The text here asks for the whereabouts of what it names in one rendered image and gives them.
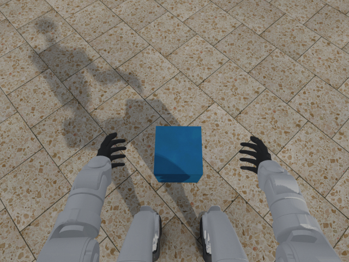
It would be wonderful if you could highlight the left robot hand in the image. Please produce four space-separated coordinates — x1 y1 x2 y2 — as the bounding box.
97 132 127 168

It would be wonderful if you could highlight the robot right foot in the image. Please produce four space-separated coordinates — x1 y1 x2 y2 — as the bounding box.
200 217 212 262

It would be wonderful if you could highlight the right robot shin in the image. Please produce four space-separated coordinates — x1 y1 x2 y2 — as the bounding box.
205 205 228 253

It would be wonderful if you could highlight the left robot upper arm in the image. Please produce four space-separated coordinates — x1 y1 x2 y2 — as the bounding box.
38 237 100 262

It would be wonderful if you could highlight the right robot upper arm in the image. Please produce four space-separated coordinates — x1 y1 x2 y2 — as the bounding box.
275 241 340 262

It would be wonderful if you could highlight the carton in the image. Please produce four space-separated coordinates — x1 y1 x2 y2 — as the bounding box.
154 126 203 183

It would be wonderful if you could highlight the left robot forearm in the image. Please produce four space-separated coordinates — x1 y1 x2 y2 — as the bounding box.
36 156 112 262

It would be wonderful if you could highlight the right robot hand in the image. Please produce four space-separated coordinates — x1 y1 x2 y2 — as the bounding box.
239 136 272 174

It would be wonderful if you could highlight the right robot forearm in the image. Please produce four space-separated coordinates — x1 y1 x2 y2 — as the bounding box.
257 160 341 262

